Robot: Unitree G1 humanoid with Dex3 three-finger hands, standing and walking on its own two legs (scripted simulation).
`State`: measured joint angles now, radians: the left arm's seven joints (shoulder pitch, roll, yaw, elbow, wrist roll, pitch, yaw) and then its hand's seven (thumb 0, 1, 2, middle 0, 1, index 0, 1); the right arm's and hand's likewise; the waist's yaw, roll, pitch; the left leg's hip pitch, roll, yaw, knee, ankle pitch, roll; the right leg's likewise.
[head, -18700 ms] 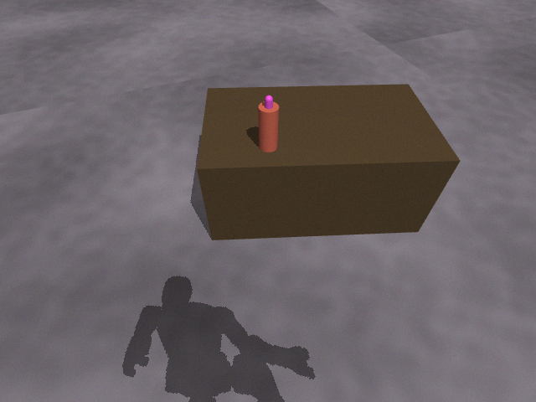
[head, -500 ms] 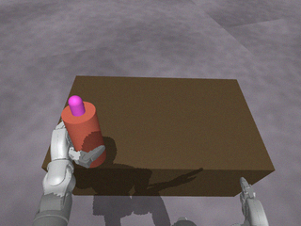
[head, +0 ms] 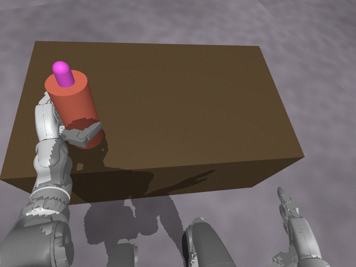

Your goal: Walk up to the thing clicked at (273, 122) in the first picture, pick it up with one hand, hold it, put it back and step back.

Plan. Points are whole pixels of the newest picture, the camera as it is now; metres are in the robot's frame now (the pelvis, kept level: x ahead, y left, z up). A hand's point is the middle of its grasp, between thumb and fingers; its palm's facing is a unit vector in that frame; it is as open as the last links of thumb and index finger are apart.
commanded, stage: crouch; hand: left
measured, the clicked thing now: (76, 106) +0.47 +0.17 +0.04
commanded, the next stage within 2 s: lower in 0.56 s
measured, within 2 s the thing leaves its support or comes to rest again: neither
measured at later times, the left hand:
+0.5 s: hand (84, 113) +0.50 +0.17 -0.04, palm faces +0.15 -0.99 -0.02, open 10.6 cm
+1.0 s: hand (90, 121) +0.52 +0.17 -0.10, palm faces +0.16 -0.99 -0.04, open 10.6 cm
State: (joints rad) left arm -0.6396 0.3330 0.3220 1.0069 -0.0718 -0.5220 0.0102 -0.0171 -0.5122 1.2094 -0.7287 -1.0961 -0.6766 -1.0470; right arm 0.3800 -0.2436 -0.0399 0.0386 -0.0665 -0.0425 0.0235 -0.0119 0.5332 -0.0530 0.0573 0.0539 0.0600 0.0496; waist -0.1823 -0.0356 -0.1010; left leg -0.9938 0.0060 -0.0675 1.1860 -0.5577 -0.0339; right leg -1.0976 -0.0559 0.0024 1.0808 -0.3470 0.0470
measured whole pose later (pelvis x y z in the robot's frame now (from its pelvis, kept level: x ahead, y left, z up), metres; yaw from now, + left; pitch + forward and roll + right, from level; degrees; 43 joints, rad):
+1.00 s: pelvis -0.01 +0.00 -0.06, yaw +0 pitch +31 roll -3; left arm -0.82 0.53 0.46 1.22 0.02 -0.59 0.02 -0.02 -0.48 1.17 -0.72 -1.09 -0.67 -1.04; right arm 0.39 -0.28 -0.04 -0.22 -0.08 -0.02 0.06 -0.01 0.52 -0.06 0.06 0.05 0.06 0.05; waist -0.34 -0.04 -0.13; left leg -1.35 0.00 -0.10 1.46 -0.64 -0.05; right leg -1.45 -0.05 -0.01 1.33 -0.41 0.04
